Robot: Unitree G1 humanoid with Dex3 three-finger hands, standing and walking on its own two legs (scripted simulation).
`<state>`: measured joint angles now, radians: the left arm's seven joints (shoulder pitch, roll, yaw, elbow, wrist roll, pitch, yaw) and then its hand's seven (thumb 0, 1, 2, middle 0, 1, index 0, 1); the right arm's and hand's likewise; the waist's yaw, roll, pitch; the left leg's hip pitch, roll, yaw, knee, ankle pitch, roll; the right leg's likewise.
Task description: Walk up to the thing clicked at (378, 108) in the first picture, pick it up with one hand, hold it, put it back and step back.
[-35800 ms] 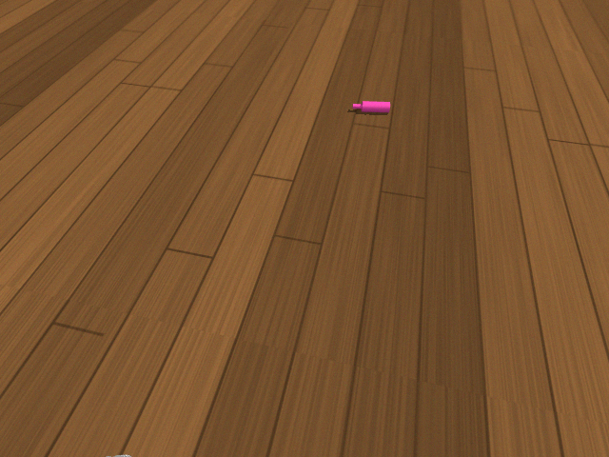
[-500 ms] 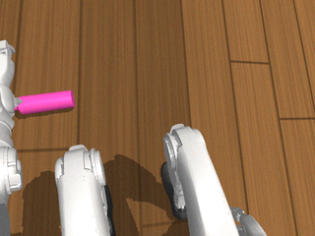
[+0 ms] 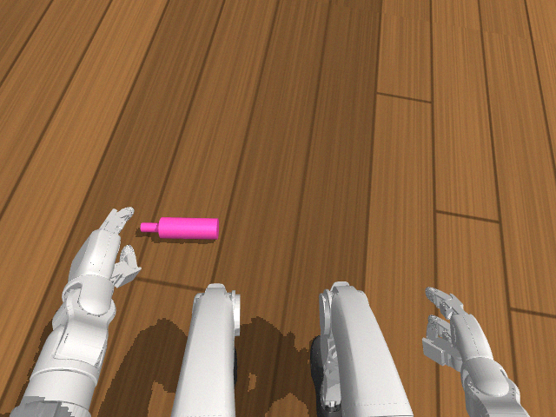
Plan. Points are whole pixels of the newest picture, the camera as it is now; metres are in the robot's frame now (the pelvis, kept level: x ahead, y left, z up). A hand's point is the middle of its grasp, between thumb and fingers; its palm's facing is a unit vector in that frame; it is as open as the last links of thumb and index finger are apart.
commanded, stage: home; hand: left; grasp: from above
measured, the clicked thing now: (180, 228) +0.51 +0.26 -0.49
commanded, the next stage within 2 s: none
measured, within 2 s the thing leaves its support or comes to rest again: neither
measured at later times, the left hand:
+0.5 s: hand (90, 293) +0.25 +0.19 +0.11, palm faces +0.11 -0.97 -0.22, open 7.4 cm
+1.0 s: hand (70, 314) +0.23 +0.19 +0.15, palm faces +0.12 -0.97 -0.20, open 7.4 cm
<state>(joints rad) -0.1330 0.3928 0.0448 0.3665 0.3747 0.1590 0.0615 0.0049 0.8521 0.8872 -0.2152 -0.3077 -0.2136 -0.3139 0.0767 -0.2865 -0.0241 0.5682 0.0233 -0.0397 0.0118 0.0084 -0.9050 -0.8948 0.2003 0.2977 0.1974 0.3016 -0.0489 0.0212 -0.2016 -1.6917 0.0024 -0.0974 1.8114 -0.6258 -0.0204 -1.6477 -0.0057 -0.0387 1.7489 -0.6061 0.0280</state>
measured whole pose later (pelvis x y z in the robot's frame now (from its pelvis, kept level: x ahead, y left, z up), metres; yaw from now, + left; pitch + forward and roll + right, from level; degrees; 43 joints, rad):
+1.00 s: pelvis +0.08 +0.00 +0.19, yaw +3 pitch +9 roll -3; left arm 0.50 0.22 0.04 -0.13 -0.05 0.46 0.02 0.01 0.90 0.89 -0.20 -0.30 -0.20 -0.30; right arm 0.27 -0.22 0.04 0.52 0.00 -0.25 -0.18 0.01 -0.90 -0.89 0.21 0.30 0.20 0.30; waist -0.03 0.04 -0.16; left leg -0.69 0.02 -0.08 1.02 -0.49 -0.02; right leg -0.65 -0.01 -0.05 0.95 -0.47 0.02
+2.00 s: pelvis +0.08 +0.00 +0.19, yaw +3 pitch +10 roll -3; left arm 0.50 0.23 0.03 -0.13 -0.05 0.45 0.02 0.01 0.90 0.89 -0.20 -0.30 -0.20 -0.30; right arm 0.29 -0.22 0.04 0.54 0.00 -0.25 -0.19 0.02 -0.90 -0.89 0.21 0.30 0.20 0.30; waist -0.03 0.04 -0.16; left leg -0.70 0.02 -0.07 1.03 -0.50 -0.01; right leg -0.65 0.00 -0.04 0.95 -0.47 0.03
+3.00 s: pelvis +0.07 +0.00 +0.22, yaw +3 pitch +0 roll +1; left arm 0.23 0.30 0.04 0.65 0.05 0.07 0.04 0.01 0.90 0.89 -0.20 -0.30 -0.20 -0.30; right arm 0.20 -0.29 -0.03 0.83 -0.06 -0.04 -0.02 0.01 -0.90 -0.89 0.21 0.30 0.20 0.30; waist 0.02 -0.02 0.03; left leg -0.42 -0.01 -0.02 0.81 -0.40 0.00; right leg -0.42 -0.05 0.00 0.82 -0.41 0.02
